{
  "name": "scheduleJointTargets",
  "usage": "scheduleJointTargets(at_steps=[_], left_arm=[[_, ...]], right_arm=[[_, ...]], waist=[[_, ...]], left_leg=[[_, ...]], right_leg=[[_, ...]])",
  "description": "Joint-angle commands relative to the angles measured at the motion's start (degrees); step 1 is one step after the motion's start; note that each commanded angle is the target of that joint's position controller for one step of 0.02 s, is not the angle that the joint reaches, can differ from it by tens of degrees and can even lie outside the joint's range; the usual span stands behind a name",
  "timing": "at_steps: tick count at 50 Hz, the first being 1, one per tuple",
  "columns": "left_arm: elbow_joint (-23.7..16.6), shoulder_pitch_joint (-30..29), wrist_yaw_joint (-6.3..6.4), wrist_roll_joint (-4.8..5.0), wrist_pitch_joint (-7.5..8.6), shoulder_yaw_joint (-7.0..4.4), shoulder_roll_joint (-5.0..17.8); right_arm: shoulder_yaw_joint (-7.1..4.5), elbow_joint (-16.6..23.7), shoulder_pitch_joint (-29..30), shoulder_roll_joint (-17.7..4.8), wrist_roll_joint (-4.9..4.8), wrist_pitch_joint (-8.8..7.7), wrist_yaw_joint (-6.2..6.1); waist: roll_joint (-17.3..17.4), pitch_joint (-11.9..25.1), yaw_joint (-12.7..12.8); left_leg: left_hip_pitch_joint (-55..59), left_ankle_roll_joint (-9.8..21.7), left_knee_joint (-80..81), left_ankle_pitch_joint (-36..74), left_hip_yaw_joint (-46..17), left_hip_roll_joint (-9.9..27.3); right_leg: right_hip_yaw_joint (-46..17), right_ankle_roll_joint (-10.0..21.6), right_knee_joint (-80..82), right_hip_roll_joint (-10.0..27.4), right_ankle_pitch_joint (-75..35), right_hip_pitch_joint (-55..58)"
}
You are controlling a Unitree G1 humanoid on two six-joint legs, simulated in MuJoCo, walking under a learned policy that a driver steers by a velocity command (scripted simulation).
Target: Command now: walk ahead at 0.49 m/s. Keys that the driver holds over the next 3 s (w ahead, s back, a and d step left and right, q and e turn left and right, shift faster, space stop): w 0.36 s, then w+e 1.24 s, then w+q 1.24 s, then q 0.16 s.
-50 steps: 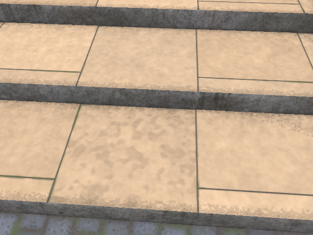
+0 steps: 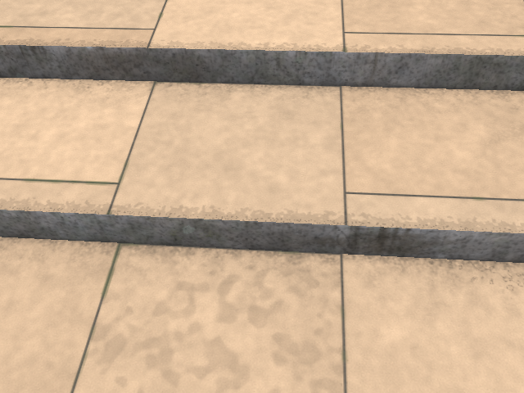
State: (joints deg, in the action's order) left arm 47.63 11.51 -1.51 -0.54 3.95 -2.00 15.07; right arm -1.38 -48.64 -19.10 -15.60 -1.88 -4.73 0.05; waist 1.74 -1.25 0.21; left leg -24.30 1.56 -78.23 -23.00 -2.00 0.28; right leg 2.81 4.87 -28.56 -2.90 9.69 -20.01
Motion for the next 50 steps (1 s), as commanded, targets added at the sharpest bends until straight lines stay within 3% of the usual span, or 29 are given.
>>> scheduleJointTargets(at_steps=[1, 4, 7, 9, 12, 13, 15, 16, 18, 19, 20, 21, 22, 23, 24, 25, 27, 29, 30, 32, 34, 38, 39, 42, 45, 47, 48, 49, 50], left_arm=[[0.62, 4.77, -0.40, -0.96, -0.39, -0.11, 2.68], [3.53, 6.19, 0.03, -0.07, -0.56, 0.50, 2.57], [7.21, 13.57, 0.89, -0.67, -1.17, 1.57, 1.63], [9.31, 17.93, 1.64, -1.10, -1.81, 2.21, 1.58], [9.73, 20.07, 3.50, 0.43, -2.63, 3.09, 1.38], [8.98, 19.84, 4.33, 0.97, -2.50, 2.47, 3.48], [10.41, 22.21, 4.73, 2.58, -1.94, 1.80, 4.83], [10.55, 20.79, 4.40, 2.82, -1.46, 2.00, 5.53], [11.38, 23.48, 3.55, 0.63, -2.32, 1.78, 8.24], [11.51, 20.76, 3.43, -0.26, -2.97, 1.31, 9.81], [9.99, 16.95, 3.71, -0.70, -2.70, 0.89, 10.09], [7.70, 21.90, 2.91, -1.02, -0.91, 2.12, 2.07], [9.29, 21.86, 0.64, -1.60, 0.79, 2.01, -1.06], [7.66, 18.21, -1.31, 0.36, 1.71, 0.48, 0.79], [3.14, 9.03, -1.40, 1.56, 1.17, 0.63, -0.64], [-1.40, 2.30, -0.80, 1.73, 0.46, 0.98, -0.98], [-1.97, 7.72, -0.03, 2.50, -1.70, 1.18, -2.86], [-1.74, 9.53, 0.65, 3.11, -2.68, 1.96, -3.97], [-2.59, 7.52, 1.06, 2.46, -3.03, 1.93, -3.07], [-3.85, 4.51, 1.02, 1.85, -2.84, 0.76, -0.27], [-5.41, 1.11, 0.79, 1.40, -2.59, 0.05, 1.28], [-8.46, -8.61, -1.05, 1.57, -2.19, 0.02, 0.28], [-7.87, -7.97, -1.27, 1.26, -2.66, 0.20, -0.78], [-9.77, -12.31, -2.16, 1.59, -2.91, -0.11, -0.17], [-11.31, -11.39, -2.40, 0.99, -3.30, -0.86, 0.71], [-9.91, -1.48, -2.43, 1.47, -3.57, -2.76, 3.87], [-7.36, 8.07, -1.88, 1.55, -3.29, -4.51, 6.52], [-5.00, 15.40, -0.42, 1.37, -3.46, -6.31, 10.16], [-5.86, 13.07, 0.79, 0.59, -3.94, -7.07, 16.97]], right_arm=[[-0.35, 4.29, -0.91, -1.50, 0.03, -0.02, 0.50], [1.04, 6.42, 0.87, 1.91, 0.51, 1.51, 0.51], [2.59, 8.80, 5.59, 4.81, 0.40, 2.27, -0.72], [4.79, 13.26, 13.05, 8.01, 0.46, 1.15, -0.87], [6.87, 20.34, 22.15, 7.65, 1.57, -0.88, 0.35], [7.63, 21.92, 23.88, 7.65, 2.71, -1.12, 0.89], [7.31, 22.90, 26.67, 6.85, 2.00, -1.21, 1.42], [6.63, 22.59, 23.64, 5.05, 0.95, -1.37, 1.51], [3.95, 21.33, 16.53, 0.09, 0.53, -1.62, 2.10], [2.60, 19.67, 8.86, -2.23, 0.29, -1.33, 2.45], [1.09, 16.97, 0.35, -5.76, 0.96, -1.12, 2.64], [-1.05, 12.28, -7.86, -11.56, 3.64, -0.90, 2.67], [-1.32, 8.38, -14.39, -11.98, 4.42, 0.15, 1.73], [-0.12, 7.96, -7.83, -7.17, 3.77, -0.23, 0.71], [0.69, 6.30, -2.27, -3.57, 1.71, -0.42, 0.97], [2.09, 3.19, 0.14, 2.14, 2.32, -0.82, 1.71], [2.90, -0.42, 6.03, 8.50, 3.79, -1.57, 2.86], [1.53, -2.18, 6.39, 5.74, 3.07, -1.95, 2.80], [1.23, -3.07, 6.18, 4.70, 3.29, -2.13, 2.42], [1.06, -3.36, 5.91, 2.07, 4.25, -2.61, 1.16], [0.54, -3.96, 4.42, -0.96, 3.93, -2.92, -0.67], [-0.94, -4.12, -0.37, -6.10, 3.06, -2.44, -2.71], [-1.03, -4.38, -2.12, -6.04, 3.02, -1.74, -2.71], [-1.70, -3.08, -2.09, -6.28, 2.54, -0.16, -2.31], [-2.48, -1.59, 0.17, -8.81, 1.94, 1.17, -2.53], [-3.22, -0.16, 2.40, -11.13, 0.84, 1.97, -2.57], [-3.54, 0.87, 5.51, -11.98, -0.15, 1.92, -2.09], [-3.03, 2.19, 6.92, -9.98, 0.05, 0.95, -1.55], [-0.55, 4.73, 4.79, 0.01, 3.21, -1.21, -0.75]], waist=[[-6.12, -0.89, -0.60], [-6.56, -3.61, -2.72], [-6.05, -5.12, -1.13], [-5.06, -6.50, 0.40], [-2.49, -4.31, 1.22], [-0.72, -0.66, 1.08], [-3.21, 0.67, 2.32], [-7.00, 1.96, -0.48], [-16.60, 10.41, -5.65], [-18.82, 13.42, -10.76], [-18.02, 17.69, -14.56], [6.87, 27.43, -11.09], [17.90, 32.66, -11.39], [9.71, 22.79, -8.78], [4.30, 9.90, -6.21], [-0.39, 2.58, -4.04], [0.15, -0.38, 3.36], [0.85, -1.77, 4.52], [0.50, -2.71, 4.41], [3.27, -1.31, 3.87], [4.07, -0.58, 2.79], [1.14, -0.42, -2.29], [1.84, 0.58, -2.98], [0.43, -3.38, -4.45], [3.35, -2.66, -2.37], [5.87, 3.71, 3.48], [4.71, 7.78, 8.69], [-0.15, 9.13, 12.02], [-19.69, 8.77, 3.96]], left_leg=[[-23.28, 0.10, -16.27, 4.24, -0.64, 5.81], [-31.55, -1.76, -21.63, 6.36, 0.97, 7.13], [-47.27, -4.05, -38.59, 4.23, 1.44, 6.55], [-59.56, -3.31, -45.31, 2.33, 0.33, 5.79], [-56.78, -3.64, -24.27, 9.73, 5.28, 7.51], [-42.99, -3.13, -12.97, 13.25, 8.07, 8.36], [-29.02, -1.44, 2.57, 12.77, 10.59, 7.83], [-19.46, 0.38, 9.76, 10.99, 13.39, 4.78], [-9.78, 3.63, 13.92, 3.14, 16.64, -3.40], [-5.19, 5.81, 22.24, 3.99, 12.67, -3.93], [5.77, 8.32, 26.32, 6.23, 1.76, -0.29], [28.15, 16.37, 38.90, 6.26, -26.55, 14.87], [35.61, 19.42, 60.13, 1.63, -54.91, 22.48], [26.54, 17.53, 61.95, -1.66, -52.97, 25.51], [15.75, 13.74, 60.04, -4.78, -41.08, 24.68], [5.68, 10.25, 58.50, -3.22, -26.89, 21.75], [-2.24, 3.67, 59.24, 5.51, -7.52, 15.11], [-0.64, 3.03, 62.46, 11.88, 4.38, 11.53], [-1.64, 3.29, 65.02, 14.04, 7.73, 10.45], [1.81, 3.78, 68.22, 22.68, 11.81, 9.63], [5.21, 4.53, 69.74, 25.20, 13.78, 9.14], [19.49, 5.53, 71.38, 25.18, 12.55, 14.98], [24.85, 6.58, 70.14, 24.49, 12.06, 17.00], [31.76, 7.20, 68.39, 26.28, 12.71, 19.16], [31.50, 5.39, 59.62, 58.04, 17.17, 18.09], [30.48, 5.23, 45.07, 79.21, 17.20, 17.79], [26.31, 3.66, 34.18, 74.82, 17.48, 15.12], [11.45, 0.68, 17.48, 51.97, 16.20, 10.74], [-14.97, -3.10, -8.91, -9.04, 13.60, -1.23]], right_leg=[[-24.73, 10.10, 19.17, 16.46, 16.89, 9.08], [-16.78, 9.76, 19.65, 14.39, 13.35, 1.06], [-16.69, 10.73, 17.61, 16.53, 11.75, 3.15], [-16.87, 9.30, 16.29, 17.76, 6.79, 8.67], [-12.73, 6.43, 16.97, 13.63, 5.17, 7.20], [-12.21, 7.61, 23.72, 14.65, 1.29, 2.18], [-10.53, 7.94, 30.27, 16.28, -8.83, 6.73], [-6.74, 6.95, 28.48, 14.92, -28.83, 8.64], [-4.78, 5.28, 13.89, 15.74, -81.49, 24.51], [-4.74, 3.83, 3.96, 17.01, -89.89, 30.47], [-6.18, 3.01, -8.25, 16.39, -87.00, 26.08], [-6.52, 1.14, -29.39, 7.01, -53.10, 3.89], [-15.57, -0.33, -50.19, -4.51, 4.28, -7.38], [-21.35, -0.76, -70.31, -4.38, 7.65, -17.36], [-14.78, 0.76, -75.36, -0.80, 7.71, -24.61], [-11.42, 2.79, -76.05, 3.01, 5.11, -26.85], [-13.02, 5.06, -72.38, 5.30, -1.90, -22.80], [-11.73, 4.04, -61.85, 5.73, -3.57, -24.02], [-9.90, 2.95, -56.92, 5.41, -5.30, -23.60], [-7.67, 0.95, -49.07, 5.21, -11.75, -23.50], [-5.82, -1.29, -40.23, 5.76, -15.07, -23.32], [-2.89, -2.01, -23.68, 7.98, -15.76, -26.15], [-1.77, -1.92, -25.47, 8.22, -12.66, -27.28], [-0.74, -1.37, -19.83, 8.54, -6.26, -30.09], [5.88, 0.58, -14.58, 4.21, 1.73, -18.37], [7.43, 3.39, -12.33, 0.10, 4.71, -4.61], [6.32, 5.75, -1.66, -1.16, -3.40, 8.37], [-1.01, 7.35, 3.11, 0.82, -9.40, 24.08], [-25.42, 14.20, -1.37, 15.41, -32.74, 37.95]])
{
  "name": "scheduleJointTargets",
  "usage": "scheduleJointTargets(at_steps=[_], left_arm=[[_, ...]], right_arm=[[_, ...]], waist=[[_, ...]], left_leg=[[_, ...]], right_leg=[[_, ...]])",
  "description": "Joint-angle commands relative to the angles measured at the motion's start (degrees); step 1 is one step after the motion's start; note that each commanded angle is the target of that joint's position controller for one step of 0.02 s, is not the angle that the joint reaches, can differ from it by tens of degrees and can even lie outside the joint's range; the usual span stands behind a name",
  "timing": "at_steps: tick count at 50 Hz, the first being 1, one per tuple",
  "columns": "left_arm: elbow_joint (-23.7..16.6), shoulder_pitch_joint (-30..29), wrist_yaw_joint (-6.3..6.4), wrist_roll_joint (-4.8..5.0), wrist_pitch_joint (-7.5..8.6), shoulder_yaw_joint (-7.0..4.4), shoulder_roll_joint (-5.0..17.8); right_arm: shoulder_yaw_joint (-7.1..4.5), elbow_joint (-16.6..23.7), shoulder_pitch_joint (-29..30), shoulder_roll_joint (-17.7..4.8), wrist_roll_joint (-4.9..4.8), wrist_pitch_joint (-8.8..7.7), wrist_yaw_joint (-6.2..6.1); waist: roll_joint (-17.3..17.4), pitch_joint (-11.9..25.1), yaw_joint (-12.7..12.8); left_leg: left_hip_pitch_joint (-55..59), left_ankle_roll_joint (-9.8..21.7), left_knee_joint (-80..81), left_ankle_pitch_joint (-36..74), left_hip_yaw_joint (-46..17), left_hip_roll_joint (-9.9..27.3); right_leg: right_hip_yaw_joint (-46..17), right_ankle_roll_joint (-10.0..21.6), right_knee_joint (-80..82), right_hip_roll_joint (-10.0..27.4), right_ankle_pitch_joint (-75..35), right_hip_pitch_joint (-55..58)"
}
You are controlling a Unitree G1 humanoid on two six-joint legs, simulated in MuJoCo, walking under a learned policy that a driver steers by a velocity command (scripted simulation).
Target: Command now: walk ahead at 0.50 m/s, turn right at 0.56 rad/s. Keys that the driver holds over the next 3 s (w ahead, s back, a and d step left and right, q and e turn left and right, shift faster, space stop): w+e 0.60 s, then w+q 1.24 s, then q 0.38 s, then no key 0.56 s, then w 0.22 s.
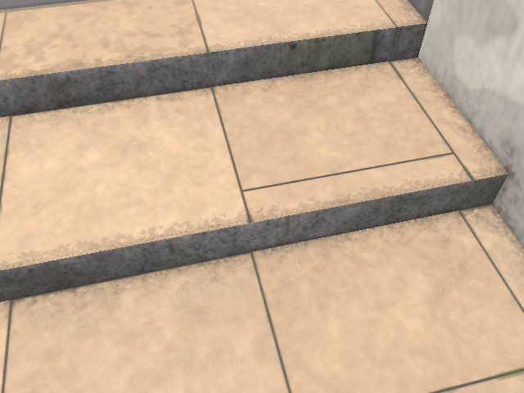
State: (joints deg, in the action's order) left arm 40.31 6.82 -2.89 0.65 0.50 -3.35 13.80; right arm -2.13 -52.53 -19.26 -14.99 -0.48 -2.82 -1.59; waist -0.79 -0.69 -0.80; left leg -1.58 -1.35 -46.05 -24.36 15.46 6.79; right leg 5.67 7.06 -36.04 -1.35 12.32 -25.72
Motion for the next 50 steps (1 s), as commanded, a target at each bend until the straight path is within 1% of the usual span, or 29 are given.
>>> scheduleJointTargets(at_steps=[1, 2, 3, 4, 7, 10, 12, 14, 16, 18, 19, 20, 21, 22, 23, 24, 26, 27, 29, 32, 35, 40, 42, 44, 45, 46, 47, 48, 50], left_arm=[[0.88, 20.33, 1.98, -1.74, 0.27, -4.33, 14.66], [2.04, 21.67, 1.94, -1.79, 0.79, -3.63, 9.92], [2.88, 19.88, 1.66, -0.73, 1.16, -2.63, 7.10], [2.57, 17.70, 1.54, -0.73, 1.31, -1.38, 4.44], [3.34, 16.16, 2.45, -1.57, 1.08, 0.56, 2.73], [6.62, 18.80, 2.92, -2.25, 0.72, 2.04, 2.32], [7.77, 17.24, 3.42, -0.72, 0.10, 2.71, 2.29], [6.63, 17.85, 4.85, 0.73, 0.09, 1.90, 4.06], [7.24, 18.42, 4.99, 1.83, 0.74, 0.35, 7.44], [7.60, 20.45, 5.65, 1.20, 0.09, -0.43, 10.31], [7.81, 19.65, 5.95, 0.57, -0.06, -1.03, 11.87], [6.66, 14.70, 6.26, -0.11, 0.48, -1.37, 11.42], [2.49, 10.05, 5.75, -2.38, 2.22, -0.76, 8.04], [-0.43, 17.53, 3.00, -1.52, 3.70, 1.04, -4.09], [0.57, 16.81, 0.60, -1.60, 4.04, -0.17, 0.58], [-2.92, 8.15, 0.17, 0.02, 3.00, -0.13, 1.32], [-5.69, 5.69, 0.72, 0.10, 0.74, 1.50, -1.21], [-5.01, 8.93, 0.79, 0.98, -0.31, 1.58, -0.96], [-5.96, 9.64, 1.39, 1.65, -0.72, 1.89, -1.32], [-8.81, 2.35, 1.71, -0.15, 0.17, 2.66, 0.14], [-9.50, -2.07, 0.75, -0.29, 1.76, 2.50, 0.76], [-11.72, -11.52, -0.11, 0.84, 3.61, 2.08, 1.65], [-11.25, -9.45, -0.16, 0.32, 4.32, 1.00, 3.45], [-6.92, 4.48, 1.04, -0.42, 4.80, -1.73, 8.20], [-5.13, 15.16, 2.06, -1.73, 4.63, -3.08, 11.96], [-5.47, 16.96, 2.86, -3.59, 4.24, -3.64, 16.93], [-5.37, 17.10, 2.83, -3.31, 4.44, -2.53, 11.58], [-4.86, 14.32, 2.71, -2.27, 4.71, -1.44, 8.30], [-3.61, 8.55, 2.19, -1.10, 5.20, -0.19, 4.36]], right_arm=[[0.51, 10.22, 3.62, -2.24, -0.26, -5.73, 2.01], [0.08, 10.90, 8.62, -3.26, -2.65, -6.69, 2.59], [0.43, 12.33, 10.62, -2.38, -2.21, -6.92, 2.79], [0.97, 12.34, 11.96, -1.13, -1.06, -6.46, 2.48], [2.46, 16.31, 11.54, 3.42, 0.20, -4.42, 3.53], [5.60, 22.50, 17.11, 7.98, -0.40, -3.34, 3.34], [7.46, 28.64, 24.17, 8.25, 1.34, -3.97, 3.23], [7.63, 33.24, 30.77, 6.70, 4.45, -4.77, 2.03], [6.15, 32.49, 27.50, 3.86, 2.81, -4.79, 0.41], [3.14, 30.02, 18.07, -1.41, 0.34, -4.34, -0.08], [1.65, 29.40, 11.97, -4.53, -1.06, -3.85, 0.08], [0.24, 27.38, 2.79, -8.05, -1.65, -3.78, 0.62], [-0.94, 23.48, -8.50, -14.46, 0.94, -4.46, 1.35], [-1.55, 20.62, -7.61, -15.18, 3.61, -3.71, 1.36], [-0.68, 22.65, -0.99, -8.27, 1.83, -3.21, -0.15], [0.47, 19.92, 1.30, -3.40, -0.15, -2.39, -0.82], [2.23, 13.41, 4.24, 5.14, 1.74, -2.32, 0.55], [2.32, 11.83, 6.31, 6.55, 2.71, -2.68, 1.14], [1.33, 8.86, 6.42, 4.60, 1.45, -3.19, 2.05], [-0.22, 6.55, 2.93, -1.05, 1.78, -3.92, 0.72], [-1.48, 6.40, 2.08, -5.97, 0.34, -4.44, -0.39], [-2.78, 4.91, -3.89, -9.52, -0.94, -3.15, 0.60], [-3.02, 4.09, -3.76, -10.28, -1.11, -2.66, 0.99], [-2.65, 3.76, -2.24, -9.57, -1.29, -2.71, 1.06], [-1.47, 5.49, -0.70, -6.47, -0.27, -3.17, 1.13], [0.57, 7.51, -4.82, 0.88, -0.26, -4.00, 1.44], [-0.90, 6.46, -3.36, -4.19, -1.70, -4.25, 1.79], [-1.70, 7.83, 0.57, -6.11, -2.43, -3.94, 1.86], [-1.70, 8.66, 4.22, -4.97, -1.06, -3.23, 1.36]], waist=[[-8.28, 21.69, 7.14], [-3.43, 14.95, 7.95], [0.56, 7.64, 5.42], [2.49, 5.38, 4.57], [0.14, 0.08, -0.04], [-1.90, -4.80, -0.56], [-0.54, -6.16, -1.15], [-0.81, 1.06, 0.18], [-6.42, 7.27, -1.81], [-13.02, 12.65, -6.34], [-17.10, 13.46, -9.96], [-15.48, 16.44, -14.40], [3.42, 23.94, -15.65], [36.87, 30.63, -6.31], [21.92, 23.81, -5.57], [15.50, 10.04, -4.80], [1.93, -2.32, 1.92], [2.84, -3.31, 4.37], [3.74, -4.44, 5.61], [3.34, -3.52, 2.70], [3.25, 1.51, 1.42], [4.97, -3.13, -3.54], [7.20, -3.16, -1.74], [7.69, 4.63, 5.54], [2.75, 13.41, 10.23], [-13.53, 19.80, 6.67], [-8.61, 21.43, 8.29], [-7.17, 14.30, 7.20], [-4.35, 6.59, 3.66]], left_leg=[[-44.70, -0.53, -49.61, -5.41, -20.48, -8.98], [-51.00, 0.46, -51.79, -0.71, -20.66, -6.58], [-55.13, 1.22, -51.18, 2.40, -19.24, -4.86], [-57.25, 1.35, -56.08, 3.07, -17.96, -3.65], [-64.84, 0.83, -72.29, 0.55, -15.96, -2.38], [-78.86, 0.82, -85.36, -1.44, -15.09, -1.61], [-74.30, 0.57, -66.70, 4.66, -12.31, -0.23], [-48.25, -0.77, -43.57, 14.13, -9.01, -0.50], [-31.13, -0.33, -29.64, 13.64, -5.26, -2.63], [-27.94, 1.51, -19.78, 2.88, -4.51, -8.65], [-27.14, 3.46, -13.00, -2.15, -7.56, -9.53], [-19.62, 7.22, -6.46, -1.82, -17.54, -5.86], [-3.85, 11.43, 2.82, 3.63, -34.62, 3.79], [11.36, 20.34, 28.34, 1.88, -74.05, 17.78], [6.24, 20.61, 31.72, -6.67, -80.73, 21.06], [-2.46, 17.77, 29.28, -13.38, -67.08, 19.42], [-22.35, 9.79, 24.88, -9.72, -40.13, 13.06], [-27.05, 7.03, 24.84, -3.64, -31.16, 10.41], [-26.38, 5.49, 28.16, 5.29, -20.29, 8.61], [-22.73, 9.09, 34.14, 13.94, -10.78, 4.55], [-13.34, 11.08, 36.53, 20.07, -9.97, 5.19], [-1.10, 12.69, 36.33, 21.27, -16.23, 9.57], [-0.11, 11.85, 31.93, 27.60, -17.29, 9.55], [-4.49, 9.14, 16.03, 41.27, -14.22, 4.99], [-17.89, 6.93, -0.81, 28.10, -12.48, 1.93], [-39.22, 3.33, -20.77, -5.54, -13.34, -6.63], [-44.36, 2.82, -30.54, -8.08, -21.64, -5.45], [-47.70, 2.95, -32.88, -3.49, -21.53, -2.83], [-45.09, 2.35, -29.21, 5.49, -20.38, 0.59]], right_leg=[[-49.80, 21.36, 17.48, 21.91, -14.23, 48.82], [-45.97, 19.10, 20.40, 20.50, -3.64, 45.08], [-39.90, 15.75, 20.33, 17.91, 0.46, 38.46], [-36.49, 13.82, 19.78, 16.54, -1.09, 32.85], [-30.58, 12.07, 20.31, 13.59, -2.53, 17.69], [-28.47, 8.37, 22.07, 13.05, 5.30, 9.70], [-23.50, 5.06, 24.10, 7.17, 9.79, 0.14], [-22.61, 7.01, 31.71, 5.64, -1.07, -9.08], [-18.64, 6.35, 33.34, 5.73, -18.65, -2.15], [-19.73, 3.54, 21.52, 8.00, -60.34, 19.67], [-19.80, 2.17, 12.82, 9.81, -76.33, 28.33], [-19.76, 1.07, -0.96, 10.17, -78.83, 27.75], [-18.65, 2.15, -21.48, 5.21, -56.15, 16.71], [-21.61, -0.83, -45.01, -10.27, 6.57, -9.14], [-23.92, -2.50, -64.32, -7.99, 7.92, -18.33], [-15.73, -2.59, -71.57, -4.49, 8.10, -26.19], [-12.06, 0.16, -69.29, 2.33, 3.52, -23.46], [-12.81, 0.32, -67.56, 3.21, 2.66, -19.50], [-12.50, -0.45, -60.21, 3.85, -0.21, -19.69], [-8.81, -3.04, -36.16, 3.26, -7.03, -16.16], [-6.40, -5.49, -18.36, 4.71, -10.69, -9.41], [-3.81, -5.53, 0.68, 4.00, -5.76, -8.42], [-3.24, -3.92, 5.75, 2.38, -3.69, -3.17], [-3.18, -1.00, 10.17, 0.67, -5.53, 16.92], [-13.01, 1.98, 7.09, 10.40, -9.14, 35.25], [-38.84, 10.24, 12.82, 26.35, -6.80, 49.41], [-45.21, 12.39, 17.57, 27.11, -1.90, 46.32], [-35.47, 10.31, 17.79, 25.20, -2.05, 40.98], [-23.17, 6.66, 22.05, 19.35, -2.99, 28.06]])
Over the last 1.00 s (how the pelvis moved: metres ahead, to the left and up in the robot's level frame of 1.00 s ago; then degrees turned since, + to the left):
0.58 0.00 0.11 -17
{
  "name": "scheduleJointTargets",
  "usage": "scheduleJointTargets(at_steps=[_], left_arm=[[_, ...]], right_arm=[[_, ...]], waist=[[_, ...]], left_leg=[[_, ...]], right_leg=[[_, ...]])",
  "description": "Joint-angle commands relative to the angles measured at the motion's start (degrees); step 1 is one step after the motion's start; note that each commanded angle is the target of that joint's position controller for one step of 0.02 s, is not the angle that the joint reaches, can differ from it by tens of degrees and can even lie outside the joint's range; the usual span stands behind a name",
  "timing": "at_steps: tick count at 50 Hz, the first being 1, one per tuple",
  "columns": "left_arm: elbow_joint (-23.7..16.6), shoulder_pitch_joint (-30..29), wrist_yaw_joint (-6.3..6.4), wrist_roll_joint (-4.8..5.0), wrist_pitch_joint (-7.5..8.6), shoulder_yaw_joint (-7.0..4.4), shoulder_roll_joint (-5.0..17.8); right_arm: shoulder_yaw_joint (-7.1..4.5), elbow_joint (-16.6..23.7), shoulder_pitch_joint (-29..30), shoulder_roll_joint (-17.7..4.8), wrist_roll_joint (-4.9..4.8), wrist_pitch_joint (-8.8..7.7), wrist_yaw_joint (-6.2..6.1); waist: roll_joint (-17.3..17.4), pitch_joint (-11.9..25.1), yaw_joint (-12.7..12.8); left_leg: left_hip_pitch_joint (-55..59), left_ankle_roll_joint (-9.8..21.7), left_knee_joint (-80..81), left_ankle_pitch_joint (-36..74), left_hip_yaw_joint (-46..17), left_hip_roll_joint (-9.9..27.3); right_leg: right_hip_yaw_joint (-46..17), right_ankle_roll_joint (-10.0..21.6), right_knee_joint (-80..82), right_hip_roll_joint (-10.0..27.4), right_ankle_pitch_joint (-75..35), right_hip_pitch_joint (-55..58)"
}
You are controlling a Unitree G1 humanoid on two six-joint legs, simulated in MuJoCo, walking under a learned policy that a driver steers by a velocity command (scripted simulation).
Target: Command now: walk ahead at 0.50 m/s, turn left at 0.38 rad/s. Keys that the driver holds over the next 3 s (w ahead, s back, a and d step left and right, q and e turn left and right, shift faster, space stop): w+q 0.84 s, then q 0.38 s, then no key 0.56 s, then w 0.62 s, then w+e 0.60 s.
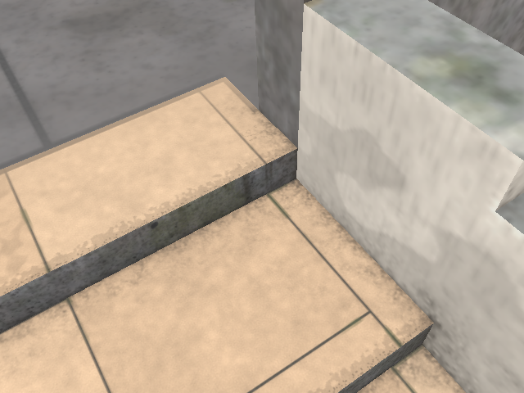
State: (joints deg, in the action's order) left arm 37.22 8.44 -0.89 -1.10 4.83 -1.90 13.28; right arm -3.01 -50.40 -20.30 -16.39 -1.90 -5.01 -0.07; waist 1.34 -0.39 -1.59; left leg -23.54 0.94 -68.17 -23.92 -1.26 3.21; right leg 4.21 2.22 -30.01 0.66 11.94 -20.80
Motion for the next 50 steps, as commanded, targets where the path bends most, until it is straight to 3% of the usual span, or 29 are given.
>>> scheduleJointTargets(at_steps=[1, 5, 8, 12, 14, 15, 16, 19, 20, 21, 22, 23, 24, 25, 26, 27, 28, 30, 31, 33, 35, 37, 40, 42, 44, 47, 48, 49, 50], left_arm=[[0.39, 6.09, 0.04, 0.26, 1.29, -1.43, 3.78], [5.17, 8.50, -0.09, -0.57, 2.01, -1.78, 4.02], [9.89, 14.48, 0.55, -0.21, 0.50, -0.55, 1.33], [13.62, 19.15, 2.10, -1.50, -1.66, 0.28, 2.10], [13.41, 17.63, 3.62, -1.45, -2.13, 0.30, 3.82], [12.78, 15.48, 4.45, -1.45, -2.35, -0.16, 7.30], [13.29, 16.46, 4.88, -0.79, -2.19, -0.57, 8.10], [13.74, 16.64, 4.21, 0.85, -2.06, -2.12, 16.16], [12.79, 13.92, 3.73, 1.22, -2.65, -2.44, 17.23], [11.49, 14.27, 3.72, 1.70, -2.21, -2.28, 15.70], [6.32, 15.94, 3.07, 0.66, -0.66, -0.21, 6.04], [5.98, 14.76, 0.58, -0.55, 2.65, -0.19, 5.80], [5.19, 12.34, -0.81, 1.53, 3.34, -1.52, 7.04], [3.66, 8.48, -0.63, 2.17, 3.07, -0.87, 4.96], [2.05, 4.88, 0.14, 1.06, 2.69, -0.29, 2.99], [0.90, 4.72, 0.63, 0.67, 2.28, -0.15, 2.60], [-0.06, 5.27, 0.59, 0.81, 1.65, 0.18, 1.34], [-0.79, 6.75, 0.63, 0.85, 0.87, 0.44, 1.64], [-2.06, 5.49, 0.78, -0.08, 0.77, 1.16, 0.61], [-4.05, 1.68, 1.02, -1.17, 0.23, 1.76, 1.15], [-5.36, -5.19, 1.75, -1.95, 0.90, 1.04, 3.32], [-6.95, -10.84, 2.14, -1.34, 1.51, 1.18, 2.68], [-8.68, -18.92, 1.30, 1.14, 2.05, 1.06, 2.49], [-7.99, -18.60, 0.45, 2.02, 1.96, 0.74, 2.99], [-7.75, -17.98, -0.07, 1.09, 2.10, 0.03, 4.01], [-5.45, -9.88, -0.14, -0.29, 2.87, -1.58, 6.93], [-3.38, -2.04, 0.22, -0.50, 3.07, -2.34, 7.96], [-0.92, 9.79, 0.93, -1.33, 2.75, -3.01, 10.40], [-0.59, 13.01, 1.66, -2.30, 1.81, -2.35, 11.11]], right_arm=[[-0.76, 6.68, 4.48, -2.56, 0.29, -0.33, -0.05], [-0.04, 6.93, 3.30, 2.00, -0.25, 2.50, 0.32], [0.64, 9.82, 8.16, 3.84, -0.97, 4.28, 0.13], [3.76, 17.96, 19.21, 7.00, -0.30, 3.49, 1.49], [4.98, 22.98, 26.06, 6.45, 1.31, 2.75, 2.31], [5.92, 24.97, 25.81, 7.32, 2.05, 2.75, 3.41], [5.73, 25.61, 26.96, 6.77, 1.91, 2.76, 3.65], [2.57, 23.94, 18.95, 1.90, 1.81, 1.93, 3.19], [0.99, 21.59, 10.29, -0.96, 1.48, 1.97, 3.33], [-1.17, 18.69, 2.66, -6.10, 1.32, 2.53, 3.36], [-4.16, 16.72, -0.30, -16.71, 1.97, 3.03, 2.45], [-3.70, 16.69, -0.95, -15.42, 2.97, 3.18, 0.81], [-2.12, 16.41, -0.78, -10.91, 3.99, 2.35, 0.74], [-1.07, 14.78, 0.25, -6.47, 3.25, 1.52, 1.40], [-0.34, 13.78, 3.06, -3.30, 2.61, 0.85, 2.02], [0.17, 13.00, 6.22, -0.52, 2.66, 0.09, 2.31], [0.40, 11.60, 6.06, 1.13, 3.15, -0.09, 2.44], [0.78, 10.20, 4.59, 1.44, 2.31, -0.58, 2.43], [0.37, 9.20, 4.01, 0.27, 1.24, -0.49, 2.59], [-0.10, 9.66, 4.99, -1.83, 0.66, 0.20, 1.91], [0.04, 9.78, 3.01, -2.54, 1.07, -0.01, 0.88], [-0.19, 8.76, -0.99, -3.43, 0.90, 0.00, -0.14], [-0.80, 8.10, -5.18, -4.88, 0.68, 0.49, -1.17], [-0.84, 7.80, -5.94, -4.61, 0.73, 1.26, -1.45], [-1.13, 7.69, -5.95, -4.57, 0.67, 2.67, -2.06], [-1.60, 10.52, 0.32, -5.13, 0.55, 4.47, -3.07], [-1.80, 12.66, 4.74, -5.71, 0.31, 3.98, -2.83], [-0.67, 15.21, 7.43, -2.23, 1.75, 3.19, -2.06], [1.29, 15.73, -0.85, 5.88, 3.79, 2.32, -1.70]], waist=[[-7.70, 4.94, 2.97], [-8.01, 1.74, 0.91], [-6.45, -3.66, 1.62], [-3.25, -7.56, 2.11], [-1.72, -7.85, 2.48], [-2.14, -3.72, 0.53], [-3.19, -2.91, 1.29], [-12.68, 6.25, -5.05], [-15.15, 10.38, -9.73], [-15.45, 13.79, -12.12], [9.65, 17.41, -6.42], [15.00, 28.25, -5.43], [8.49, 23.61, -4.13], [3.08, 13.80, -2.78], [-2.90, 5.90, -0.32], [-3.98, 3.02, 3.22], [1.03, 2.63, 4.51], [2.19, 3.17, 5.82], [0.45, 2.38, 6.53], [-2.46, 0.96, 6.50], [-0.39, 2.21, 3.09], [1.99, 3.52, -0.09], [4.33, 2.70, -3.97], [6.57, 2.98, -3.83], [6.95, 2.74, -3.28], [7.27, 5.29, 1.89], [7.08, 8.41, 6.31], [4.69, 17.01, 10.41], [-12.86, 22.71, 5.63]], left_leg=[[-21.33, -0.10, -7.89, 7.89, -4.09, 5.00], [-25.85, -0.75, -20.63, 7.14, -2.87, 4.14], [-45.73, -0.30, -42.74, 0.13, -4.72, 3.06], [-64.34, 1.57, -50.34, -0.73, -6.13, 2.15], [-56.87, 0.15, -33.68, 5.08, 0.03, 2.78], [-40.93, 0.70, -21.05, 8.58, 3.78, 5.24], [-29.17, 1.27, -13.96, 9.16, 7.03, 3.95], [-10.57, 7.25, -4.92, -0.88, 15.92, -6.91], [-4.61, 9.90, 5.29, 1.04, 13.93, -9.37], [7.87, 11.80, 14.72, 4.95, 4.88, -9.72], [25.54, 19.13, 30.48, 4.50, -30.86, 3.77], [31.62, 20.36, 47.77, 5.95, -58.00, 11.17], [27.97, 16.89, 50.20, 4.16, -54.66, 11.89], [19.12, 14.28, 47.88, 1.99, -46.87, 9.71], [8.61, 12.18, 44.88, 4.25, -37.55, 7.02], [0.32, 11.23, 44.31, 8.81, -28.91, 4.01], [-1.59, 11.49, 44.12, 12.17, -25.18, 1.96], [0.23, 12.51, 47.62, 14.55, -20.84, 0.96], [0.09, 11.34, 46.90, 15.70, -18.19, -0.04], [-2.82, 10.24, 50.06, 12.29, -15.43, -2.42], [-0.77, 10.20, 53.57, 22.22, -15.50, -1.84], [5.58, 9.77, 53.78, 26.38, -15.70, -1.06], [14.32, 8.92, 54.60, 25.11, -18.25, 0.31], [20.18, 9.93, 52.13, 24.04, -20.89, 2.49], [24.62, 8.71, 46.67, 34.67, -24.38, 3.98], [23.98, 3.79, 35.31, 55.35, -23.12, -1.05], [19.39, 2.15, 27.20, 56.28, -21.59, -3.73], [6.28, 0.54, 10.06, 38.32, -18.89, -6.41], [-12.00, -2.14, -9.55, -20.05, -14.55, -16.59]], right_leg=[[-18.49, 10.47, 17.79, 16.07, -4.42, 19.83], [-8.94, 10.48, 20.81, 16.44, -14.57, 15.91], [-8.58, 9.99, 19.07, 19.92, -8.47, 19.97], [-4.70, 6.13, 17.23, 20.24, -7.20, 23.69], [2.33, 4.01, 20.16, 15.45, -4.74, 15.16], [6.38, 4.19, 25.99, 14.93, -6.15, 7.39], [7.88, 5.02, 29.68, 14.26, -9.08, 3.29], [10.51, 5.47, 13.48, 16.48, -84.14, 18.31], [9.93, 4.33, 1.52, 16.68, -94.54, 24.78], [7.57, 2.63, -11.46, 15.14, -86.21, 20.13], [3.67, -3.11, -38.26, 3.12, -23.76, -4.89], [-12.08, -2.32, -54.85, -4.00, 3.14, -12.61], [-14.86, -1.84, -64.17, -3.07, 2.87, -17.59], [-12.81, -0.86, -64.68, -1.47, 2.57, -21.34], [-11.29, 0.15, -63.30, 0.86, 1.84, -23.59], [-11.26, 1.28, -60.68, 3.45, 0.50, -21.03], [-9.99, 1.83, -65.90, 3.20, 2.90, -20.80], [-9.12, 3.01, -68.86, 3.33, 2.11, -25.31], [-9.11, 3.17, -66.53, 4.17, -0.11, -27.99], [-6.97, 1.50, -51.84, 5.20, -4.82, -27.67], [-3.82, -0.85, -41.01, 4.07, -12.47, -25.59], [-3.92, -2.42, -28.14, 2.87, -16.52, -24.94], [-3.97, -4.20, -9.80, -0.51, -16.79, -22.88], [-4.95, -4.27, -6.56, -1.39, -14.41, -22.53], [-5.28, -3.31, -4.91, -3.20, -11.10, -20.14], [-5.64, -0.49, 5.58, -6.54, -9.43, -3.94], [-6.96, 1.27, 11.80, -4.23, -19.88, 8.08], [-12.90, 4.64, 4.70, 5.70, -35.90, 30.26], [-31.80, 11.51, -0.93, 23.32, -78.19, 46.87]])
Over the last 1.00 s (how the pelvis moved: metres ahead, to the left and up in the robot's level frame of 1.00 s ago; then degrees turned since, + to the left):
0.54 -0.10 0.15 -19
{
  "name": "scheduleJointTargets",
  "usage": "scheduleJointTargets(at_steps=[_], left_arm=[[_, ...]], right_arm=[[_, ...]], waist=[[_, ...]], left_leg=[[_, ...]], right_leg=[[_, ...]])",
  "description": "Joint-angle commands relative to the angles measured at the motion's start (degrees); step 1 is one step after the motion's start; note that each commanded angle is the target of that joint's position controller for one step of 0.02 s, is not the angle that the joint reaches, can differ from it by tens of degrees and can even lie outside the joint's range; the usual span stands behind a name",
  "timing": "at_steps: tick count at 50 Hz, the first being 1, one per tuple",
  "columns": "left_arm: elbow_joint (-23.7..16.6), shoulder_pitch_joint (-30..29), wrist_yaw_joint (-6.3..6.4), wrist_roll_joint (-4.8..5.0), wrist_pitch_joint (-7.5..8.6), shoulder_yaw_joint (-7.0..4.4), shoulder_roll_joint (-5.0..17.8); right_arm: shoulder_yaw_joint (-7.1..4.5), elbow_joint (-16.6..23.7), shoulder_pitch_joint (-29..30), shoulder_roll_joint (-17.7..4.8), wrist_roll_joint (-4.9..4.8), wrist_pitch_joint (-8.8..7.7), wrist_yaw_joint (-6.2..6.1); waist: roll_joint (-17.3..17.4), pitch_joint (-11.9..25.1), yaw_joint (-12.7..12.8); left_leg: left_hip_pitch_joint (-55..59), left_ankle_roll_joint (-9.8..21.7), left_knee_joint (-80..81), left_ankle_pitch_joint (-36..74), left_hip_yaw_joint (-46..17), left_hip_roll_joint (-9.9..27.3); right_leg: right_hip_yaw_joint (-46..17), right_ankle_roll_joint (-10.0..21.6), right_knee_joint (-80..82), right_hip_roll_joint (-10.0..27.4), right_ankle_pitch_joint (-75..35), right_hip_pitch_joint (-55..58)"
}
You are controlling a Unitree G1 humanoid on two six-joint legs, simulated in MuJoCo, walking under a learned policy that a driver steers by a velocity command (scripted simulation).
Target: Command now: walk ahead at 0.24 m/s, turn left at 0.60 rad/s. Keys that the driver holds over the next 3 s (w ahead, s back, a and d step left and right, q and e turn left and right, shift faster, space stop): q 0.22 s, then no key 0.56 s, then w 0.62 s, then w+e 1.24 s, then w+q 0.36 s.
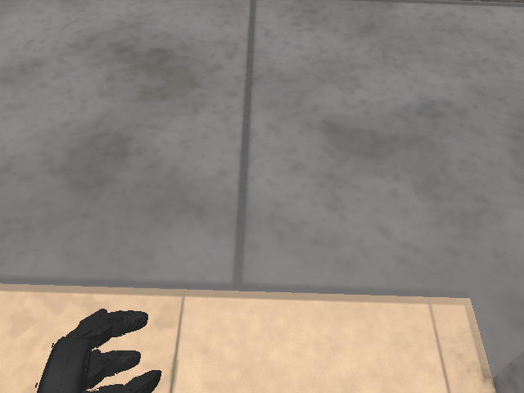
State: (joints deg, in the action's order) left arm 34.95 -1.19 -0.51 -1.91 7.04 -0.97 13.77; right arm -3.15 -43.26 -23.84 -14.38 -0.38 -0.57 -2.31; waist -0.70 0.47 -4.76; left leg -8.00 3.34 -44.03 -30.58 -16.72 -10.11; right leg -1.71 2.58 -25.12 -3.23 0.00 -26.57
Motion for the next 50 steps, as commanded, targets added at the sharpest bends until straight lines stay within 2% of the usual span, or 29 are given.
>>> scheduleJointTargets(at_steps=[1, 2, 3, 4, 5, 6, 8, 10, 12, 14, 17, 19, 21, 23, 24, 25, 26, 27, 28, 30, 31, 33, 39, 42, 44, 46, 48, 49, 50], left_arm=[[0.88, 22.89, 1.11, -1.98, -1.62, -2.95, 8.90], [-0.83, 14.84, 1.85, -0.66, -2.84, -3.48, 8.46], [-2.56, 10.79, 2.93, 0.07, -4.35, -2.34, 4.13], [-3.06, 8.44, 3.62, 0.63, -5.55, -1.27, 2.20], [-2.59, 6.68, 3.83, 0.87, -6.05, -1.13, 2.87], [-1.71, 6.37, 3.98, 0.84, -6.20, -1.46, 3.70], [0.12, 8.68, 4.47, 0.52, -6.11, -2.04, 5.00], [0.93, 11.07, 4.73, -0.13, -6.36, -2.50, 5.76], [1.21, 13.15, 5.13, 0.03, -6.94, -2.94, 6.72], [1.14, 13.37, 5.59, 0.35, -8.10, -3.16, 7.32], [-0.39, 10.32, 5.42, 0.89, -9.48, -3.12, 6.91], [0.10, 12.18, 4.97, 1.39, -9.44, -3.31, 7.48], [1.14, 14.31, 4.67, 1.38, -9.50, -3.50, 7.91], [2.84, 17.02, 3.91, 2.44, -9.32, -3.12, 6.18], [4.44, 20.13, 3.22, 2.23, -8.56, -3.05, 5.67], [4.28, 22.19, 2.52, 0.32, -7.30, -2.30, 2.89], [5.39, 25.01, 1.94, -0.44, -6.45, -0.75, -1.07], [6.31, 23.43, 1.71, 0.31, -6.45, -0.98, 0.52], [6.35, 21.12, 1.43, 0.76, -6.67, -1.21, 0.76], [6.82, 17.86, 1.72, -0.41, -7.56, -1.58, 2.08], [7.32, 17.87, 1.89, -0.36, -7.61, -2.06, 3.45], [8.86, 18.26, 1.84, 0.42, -6.93, -1.94, 2.20], [14.22, 18.93, 1.42, 0.79, -5.86, -1.89, 1.32], [16.17, 19.38, 2.00, 1.20, -6.38, -2.10, 0.84], [16.01, 17.88, 2.66, 1.69, -6.03, -2.21, 0.59], [15.77, 17.25, 2.76, 2.10, -5.04, -2.05, 0.22], [17.34, 20.36, 2.24, 2.26, -3.81, -1.99, -0.02], [18.68, 23.41, 1.94, 2.22, -3.42, -2.02, 0.03], [20.08, 26.37, 1.70, 2.18, -3.13, -2.55, 1.64]], right_arm=[[0.12, 6.44, -6.97, -3.77, 0.55, -2.26, 1.02], [-1.28, 7.13, -5.16, -9.38, -1.60, -1.15, 0.97], [-1.59, 7.87, 1.68, -10.35, -1.12, 0.12, 0.53], [-1.28, 9.13, 5.95, -8.84, -0.99, 1.25, 0.12], [-0.83, 10.46, 7.12, -6.73, -1.09, 2.30, 0.08], [-0.21, 11.25, 6.66, -4.56, -0.93, 2.79, 0.24], [0.79, 12.48, 6.12, -1.86, -0.87, 2.40, -0.08], [0.85, 13.96, 8.70, -2.54, -0.39, 1.78, -0.53], [0.87, 15.39, 11.64, -2.98, -0.32, 1.99, -0.96], [1.80, 16.68, 13.79, -1.14, -0.11, 2.67, -1.15], [2.67, 16.67, 16.08, 0.08, -0.19, 2.60, 0.01], [2.97, 17.15, 19.11, 1.10, -0.59, 2.35, 0.71], [2.36, 16.19, 18.29, 0.45, -0.63, 2.20, 0.93], [1.04, 13.36, 15.35, -1.27, -0.37, 1.58, 1.02], [0.29, 12.83, 14.03, -3.31, 0.11, 1.15, 1.00], [-0.39, 13.67, 13.66, -6.81, 0.71, 0.87, 0.62], [0.78, 13.59, 14.32, -3.52, 2.78, 1.24, 0.70], [1.67, 14.12, 16.65, 0.90, 2.86, 1.43, 0.99], [2.00, 13.48, 19.54, 2.43, 2.46, 1.40, 1.37], [1.11, 12.44, 20.38, 1.07, 1.58, 0.92, 2.07], [0.93, 12.11, 19.40, 0.71, 1.64, 0.81, 2.23], [0.80, 10.10, 17.18, 0.95, 1.79, 0.67, 2.20], [-0.40, 5.88, 13.77, 0.40, 1.37, 1.60, 0.88], [-1.59, 3.53, 11.23, -1.26, 0.58, 2.54, 0.41], [-2.28, 2.39, 8.88, -2.63, 0.10, 2.49, 0.07], [-2.94, 0.77, 6.37, -3.94, -0.35, 1.80, -0.25], [-2.89, 0.51, 8.87, -3.08, -0.72, 1.22, -0.34], [-2.67, 1.22, 12.54, -2.32, -0.97, 1.01, -0.15], [-2.11, 2.08, 15.54, -0.49, -0.89, 0.53, 0.25]], waist=[[-12.08, 28.06, 5.77], [-11.39, 22.98, 3.51], [-6.64, 14.49, 4.92], [-3.39, 7.93, 4.43], [-2.12, 2.47, 2.63], [-2.32, 0.02, 1.84], [-3.01, 0.31, 1.52], [-1.77, 3.04, 2.65], [-2.01, 5.45, 3.84], [-3.52, 6.10, 3.76], [-5.50, 6.92, 3.98], [-7.66, 6.39, 5.50], [-8.38, 5.74, 6.06], [-6.30, 4.03, 5.47], [-4.29, 3.57, 5.84], [4.66, 6.70, 7.79], [14.96, 10.98, 8.17], [12.08, 10.95, 7.01], [10.21, 7.52, 8.20], [7.63, 1.83, 7.29], [6.11, -0.18, 6.69], [4.47, -0.90, 6.62], [2.34, 2.46, 5.68], [4.28, 1.77, 5.18], [6.67, -3.48, 3.97], [9.39, -5.61, 3.56], [9.56, -5.66, 6.23], [8.09, -5.88, 8.79], [3.64, -6.15, 10.65]], left_leg=[[-28.43, -6.75, -47.40, -11.79, -2.00, 0.66], [-34.78, -8.86, -54.68, -5.39, 2.59, 3.69], [-38.02, -9.81, -54.84, -0.71, 7.95, 7.13], [-37.69, -10.28, -56.21, 1.96, 9.89, 8.38], [-34.85, -10.01, -56.56, 2.83, 10.27, 9.20], [-33.33, -9.99, -57.45, 4.45, 11.59, 8.90], [-34.24, -10.54, -55.68, 6.25, 12.60, 9.38], [-37.78, -11.99, -52.02, 9.76, 12.03, 9.94], [-40.42, -13.36, -47.30, 11.76, 11.36, 10.99], [-39.32, -13.88, -41.89, 12.48, 12.35, 11.97], [-25.58, -12.57, -22.24, 15.22, 16.41, 12.93], [-19.55, -10.70, -9.23, 14.46, 16.99, 13.60], [-16.52, -8.41, 2.03, 13.00, 17.90, 12.97], [-9.49, -5.76, 19.68, 25.06, 20.00, 10.16], [-6.00, -4.89, 24.65, 32.76, 17.58, 11.17], [4.85, -3.19, 19.59, 60.25, 8.04, 19.99], [7.57, 5.60, 17.57, 63.95, 1.13, 28.01], [3.50, 9.08, 19.61, 51.14, 0.40, 27.25], [-0.60, 6.91, 20.53, 39.72, 3.06, 23.53], [-5.35, 2.10, 20.53, 24.87, 6.65, 18.41], [-6.81, 0.84, 21.29, 22.56, 7.35, 17.42], [-5.52, -0.63, 20.15, 25.33, 8.51, 16.14], [0.51, 0.04, 18.06, 39.25, 10.80, 15.04], [-0.45, 3.03, 21.95, 13.54, 8.95, 14.93], [-3.98, 6.20, 28.53, -6.80, 1.74, 18.57], [-3.78, 9.05, 32.69, -10.72, -5.35, 22.65], [-6.80, 8.96, 32.88, -6.05, -4.61, 22.96], [-10.55, 7.18, 30.57, -1.70, -0.20, 20.46], [-13.03, 4.64, 24.75, 6.59, 5.27, 16.67]], right_leg=[[-33.87, 17.15, -6.51, 34.46, -63.07, 49.67], [-33.01, 19.33, -3.34, 33.82, -37.68, 44.13], [-24.88, 16.32, 1.28, 27.30, -16.58, 33.78], [-19.85, 13.39, 5.11, 22.48, -3.25, 23.52], [-15.99, 11.88, 8.21, 19.27, 2.22, 13.47], [-11.95, 11.41, 9.62, 17.11, 2.90, 8.14], [-6.24, 12.29, 9.29, 16.26, -7.22, 7.15], [-4.07, 14.02, 7.39, 17.47, -15.27, 12.01], [-3.86, 14.90, 6.63, 18.79, -16.40, 17.24], [-2.53, 14.45, 6.62, 18.58, -15.15, 18.79], [2.36, 11.86, 6.97, 15.81, -14.11, 14.90], [0.91, 11.68, 7.80, 17.64, -12.09, 15.46], [-1.51, 11.21, 6.09, 19.88, -11.61, 18.87], [-1.37, 7.98, 2.29, 17.52, -11.67, 19.66], [0.30, 5.31, -1.03, 14.82, -7.90, 19.36], [3.58, 0.70, -8.61, 10.74, 8.96, 11.07], [4.01, -3.93, -11.65, 8.42, 23.96, 6.24], [2.35, -5.94, -11.02, 8.81, 25.29, 8.27], [2.14, -6.29, -6.46, 8.82, 20.55, 10.09], [2.51, -6.47, -1.80, 8.22, 12.48, 11.08], [2.55, -6.29, -1.31, 8.12, 12.75, 11.14], [2.35, -5.24, -0.01, 8.40, 11.45, 12.07], [2.94, -5.14, 1.12, 8.69, 7.23, 13.71], [7.17, -4.08, -3.07, 5.29, 20.31, 11.74], [7.23, -2.52, -7.65, 4.44, 24.37, 6.56], [5.43, -0.42, -12.47, 4.92, 25.04, 2.69], [3.75, 2.52, -11.29, 6.15, 24.23, 6.88], [3.46, 4.06, -5.40, 6.01, 22.84, 12.63], [1.49, 4.80, 0.34, 7.07, 18.46, 17.53]])
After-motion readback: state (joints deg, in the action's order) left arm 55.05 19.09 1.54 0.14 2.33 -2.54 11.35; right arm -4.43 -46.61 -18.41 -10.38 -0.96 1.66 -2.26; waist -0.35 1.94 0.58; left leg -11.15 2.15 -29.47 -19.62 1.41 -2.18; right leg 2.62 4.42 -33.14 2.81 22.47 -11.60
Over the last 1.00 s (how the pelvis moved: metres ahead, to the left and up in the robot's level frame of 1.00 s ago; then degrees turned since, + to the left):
0.57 0.19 0.11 37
